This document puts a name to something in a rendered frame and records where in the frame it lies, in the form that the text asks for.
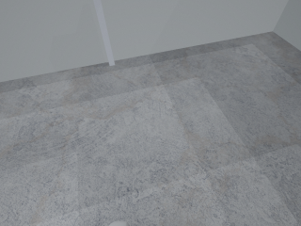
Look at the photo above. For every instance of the panel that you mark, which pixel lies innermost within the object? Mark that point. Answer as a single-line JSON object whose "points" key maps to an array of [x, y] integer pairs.
{"points": [[103, 27]]}

